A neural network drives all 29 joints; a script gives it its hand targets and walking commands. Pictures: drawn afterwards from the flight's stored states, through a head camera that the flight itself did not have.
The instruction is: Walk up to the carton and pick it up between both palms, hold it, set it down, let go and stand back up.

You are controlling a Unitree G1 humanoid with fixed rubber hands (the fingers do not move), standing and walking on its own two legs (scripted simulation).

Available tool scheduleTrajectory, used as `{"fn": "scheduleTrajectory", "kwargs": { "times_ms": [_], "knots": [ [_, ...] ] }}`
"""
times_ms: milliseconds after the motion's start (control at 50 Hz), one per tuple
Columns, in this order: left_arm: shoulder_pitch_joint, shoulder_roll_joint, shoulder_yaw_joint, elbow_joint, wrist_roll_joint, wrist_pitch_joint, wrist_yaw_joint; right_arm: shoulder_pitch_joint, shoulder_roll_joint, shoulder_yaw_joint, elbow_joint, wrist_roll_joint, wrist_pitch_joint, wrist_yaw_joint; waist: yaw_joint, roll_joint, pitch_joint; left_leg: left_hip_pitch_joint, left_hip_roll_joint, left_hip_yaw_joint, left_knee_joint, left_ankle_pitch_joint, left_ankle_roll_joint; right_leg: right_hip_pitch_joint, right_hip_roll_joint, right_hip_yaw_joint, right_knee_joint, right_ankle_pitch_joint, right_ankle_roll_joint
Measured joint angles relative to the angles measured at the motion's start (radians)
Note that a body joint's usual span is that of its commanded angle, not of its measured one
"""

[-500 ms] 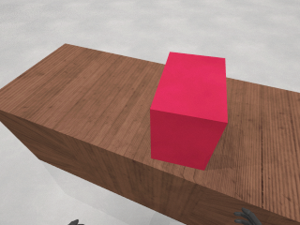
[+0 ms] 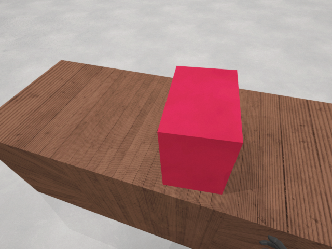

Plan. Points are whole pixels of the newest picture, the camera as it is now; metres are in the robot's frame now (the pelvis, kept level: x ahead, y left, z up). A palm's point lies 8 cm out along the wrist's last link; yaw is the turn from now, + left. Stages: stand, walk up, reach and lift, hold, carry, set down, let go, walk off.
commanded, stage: walk up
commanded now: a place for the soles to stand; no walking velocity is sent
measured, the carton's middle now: (198, 129) +0.49 -0.07 -0.02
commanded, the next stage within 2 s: reach and lift in 1.62 s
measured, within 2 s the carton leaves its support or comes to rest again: neither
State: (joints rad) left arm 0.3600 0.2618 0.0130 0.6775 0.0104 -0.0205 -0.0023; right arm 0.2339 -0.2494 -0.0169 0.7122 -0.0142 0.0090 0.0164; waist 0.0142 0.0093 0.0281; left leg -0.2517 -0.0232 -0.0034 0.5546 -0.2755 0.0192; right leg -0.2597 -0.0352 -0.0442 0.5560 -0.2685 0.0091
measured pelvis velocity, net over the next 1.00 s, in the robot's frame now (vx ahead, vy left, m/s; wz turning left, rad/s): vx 0.02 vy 0.03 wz -0.29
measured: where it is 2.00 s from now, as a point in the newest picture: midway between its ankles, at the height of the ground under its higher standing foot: outside the picture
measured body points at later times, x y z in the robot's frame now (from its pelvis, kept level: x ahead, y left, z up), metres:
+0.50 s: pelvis +0.02 +0.01 -0.01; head +0.04 +0.00 +0.44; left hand +0.16 +0.26 -0.10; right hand +0.11 -0.26 -0.12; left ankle +0.01 +0.11 -0.73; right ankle +0.02 -0.12 -0.73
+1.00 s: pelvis +0.02 +0.03 -0.02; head +0.04 +0.01 +0.43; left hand +0.21 +0.26 -0.11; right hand +0.06 -0.26 -0.13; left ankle +0.01 +0.11 -0.73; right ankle +0.01 -0.10 -0.73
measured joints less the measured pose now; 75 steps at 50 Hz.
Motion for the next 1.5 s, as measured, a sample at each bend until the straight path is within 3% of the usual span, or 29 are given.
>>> {"fn": "scheduleTrajectory", "kwargs": {
  "times_ms": [800,920,1000,1040,1080,1120,1200,1500],
  "knots": [
    [-0.041,0.016,0.016,-0.114,0.011,0.017,0.028,-0.026,-0.065,0.001,-0.037,-0.003,0.058,0.002,-0.034,0.018,0.047,0.007,0.074,0.217,0.174,-0.174,0.016,-0.1,0.084,0.215,0.205,-0.1,0.022],
    [-0.058,0.032,0.019,-0.107,0.01,0.029,0.032,-0.011,-0.061,0.002,-0.045,-0.005,0.042,0.001,-0.028,-0.009,0.048,0.011,0.044,0.237,0.144,-0.16,0.033,-0.123,0.069,0.245,0.217,-0.092,0.029],
    [-0.047,0.025,0.026,-0.099,0.012,0.037,0.036,-0.008,-0.058,0.011,-0.045,-0.006,0.031,-0.005,-0.025,-0.005,0.058,0.029,0.065,0.275,0.149,-0.17,0.037,-0.136,0.058,0.16,0.273,-0.178,0.006],
    [-0.047,0.012,0.025,-0.088,0.012,0.029,0.033,-0.005,-0.06,0.017,-0.04,-0.005,0.034,-0.006,-0.029,0.008,0.067,0.036,0.083,0.285,0.161,-0.181,0.031,-0.102,0.058,0.13,0.189,-0.059,-0.008],
    [-0.056,-0.004,0.015,-0.082,0.012,0.018,0.027,0.002,-0.065,0.019,-0.035,-0.001,0.042,-0.004,-0.038,0.038,0.076,0.029,0.101,0.258,0.181,-0.18,0.02,-0.089,0.075,0.115,0.171,-0.04,-0.008],
    [-0.062,-0.008,0.009,-0.079,0.01,0.015,0.024,0.014,-0.061,0.021,-0.032,0.001,0.052,-0.004,-0.035,0.045,0.069,0.024,0.083,0.211,0.176,-0.19,0.008,-0.091,0.083,0.119,0.164,-0.054,-0.008],
    [-0.081,-0.003,0.009,-0.063,0.004,0.029,0.019,0.049,-0.033,0.029,-0.007,0.008,0.028,-0.003,-0.032,0.009,0.047,0.066,0.047,0.221,0.085,-0.143,0.036,-0.072,0.063,0.142,0.123,-0.041,0.006],
    [-0.129,-0.013,0.001,-0.019,0.003,0.031,0.019,0.077,-0.047,0.015,-0.039,0.012,0.024,-0.009,-0.033,-0.014,0.037,0.11,0.047,0.254,0.02,-0.111,0.035,-0.044,0.069,0.17,0.071,-0.003,0.01]
  ]
}}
